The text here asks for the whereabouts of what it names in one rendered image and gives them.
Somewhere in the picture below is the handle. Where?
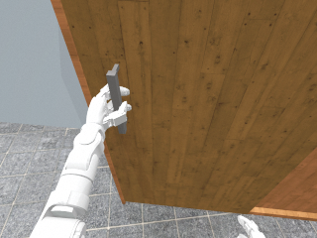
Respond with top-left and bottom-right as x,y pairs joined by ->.
106,63 -> 128,134

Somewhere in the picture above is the wardrobe door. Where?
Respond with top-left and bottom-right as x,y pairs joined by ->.
256,148 -> 317,213
60,0 -> 317,214

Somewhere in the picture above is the robot left forearm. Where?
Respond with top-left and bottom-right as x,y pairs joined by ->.
29,123 -> 106,238

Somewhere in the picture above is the robot right hand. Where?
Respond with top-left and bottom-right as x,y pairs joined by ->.
237,215 -> 265,238

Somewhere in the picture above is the robot left hand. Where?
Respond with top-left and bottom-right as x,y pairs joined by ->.
86,84 -> 132,133

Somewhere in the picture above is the left robot upper arm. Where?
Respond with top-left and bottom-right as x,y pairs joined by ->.
32,216 -> 86,238

